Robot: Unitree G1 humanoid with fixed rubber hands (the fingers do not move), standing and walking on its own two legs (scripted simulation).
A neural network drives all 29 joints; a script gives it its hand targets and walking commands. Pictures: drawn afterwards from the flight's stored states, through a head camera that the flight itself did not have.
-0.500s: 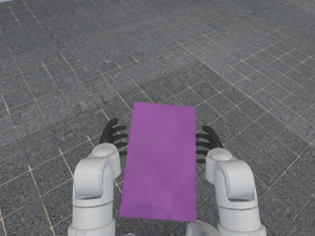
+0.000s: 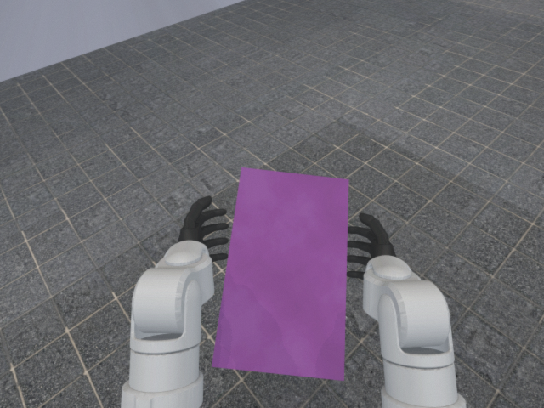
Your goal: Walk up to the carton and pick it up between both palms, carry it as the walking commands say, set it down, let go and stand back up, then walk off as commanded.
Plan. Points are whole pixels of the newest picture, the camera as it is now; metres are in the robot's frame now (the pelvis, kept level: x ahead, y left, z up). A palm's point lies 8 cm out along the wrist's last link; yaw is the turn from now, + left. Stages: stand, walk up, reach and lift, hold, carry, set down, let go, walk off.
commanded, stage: carry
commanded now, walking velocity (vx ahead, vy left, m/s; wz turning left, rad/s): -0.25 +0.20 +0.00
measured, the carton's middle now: (282, 273) +0.33 -0.01 +0.01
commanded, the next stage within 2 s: none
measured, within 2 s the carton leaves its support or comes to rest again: neither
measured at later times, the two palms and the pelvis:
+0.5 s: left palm out of the picture +0.10 +0.27 +0.09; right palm out of the picture +0.08 +0.03 +0.07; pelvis -0.20 +0.16 -0.02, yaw -5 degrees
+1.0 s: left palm out of the picture -0.10 +0.45 +0.07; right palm out of the picture -0.10 +0.21 +0.08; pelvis -0.38 +0.31 -0.01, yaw +1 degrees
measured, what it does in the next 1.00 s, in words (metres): walks backwards: left foot, then right foot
